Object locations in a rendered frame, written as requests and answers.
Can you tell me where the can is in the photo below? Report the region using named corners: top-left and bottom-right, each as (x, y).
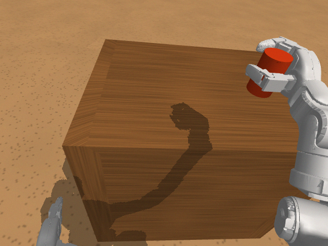
top-left (247, 48), bottom-right (293, 98)

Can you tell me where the right robot hand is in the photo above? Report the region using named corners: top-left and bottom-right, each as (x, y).
top-left (245, 36), bottom-right (321, 98)

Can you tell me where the left robot hand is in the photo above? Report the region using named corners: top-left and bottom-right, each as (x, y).
top-left (36, 197), bottom-right (77, 246)

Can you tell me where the right robot arm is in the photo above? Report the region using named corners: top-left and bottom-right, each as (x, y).
top-left (274, 80), bottom-right (328, 246)

